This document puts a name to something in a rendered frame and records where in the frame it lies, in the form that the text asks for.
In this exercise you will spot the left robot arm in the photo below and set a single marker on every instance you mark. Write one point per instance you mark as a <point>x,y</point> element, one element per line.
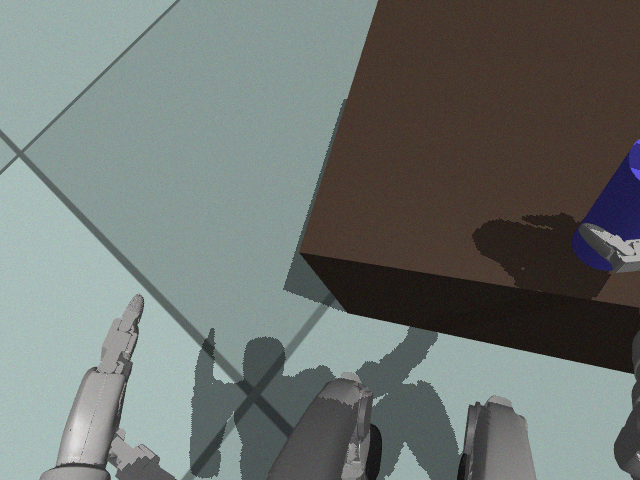
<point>76,471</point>

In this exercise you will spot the left robot foot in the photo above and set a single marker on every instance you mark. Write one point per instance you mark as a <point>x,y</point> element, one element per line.
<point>374,454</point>

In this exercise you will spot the right robot arm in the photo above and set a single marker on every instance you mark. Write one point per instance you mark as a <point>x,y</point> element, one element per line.
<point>627,444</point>

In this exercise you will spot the bottle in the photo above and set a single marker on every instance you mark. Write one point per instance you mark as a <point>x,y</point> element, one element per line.
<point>617,210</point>

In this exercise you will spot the right robot hand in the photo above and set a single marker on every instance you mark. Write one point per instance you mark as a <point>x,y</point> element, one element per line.
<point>626,257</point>

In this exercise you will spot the left robot hand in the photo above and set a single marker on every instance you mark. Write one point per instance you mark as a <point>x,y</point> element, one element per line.
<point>91,434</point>

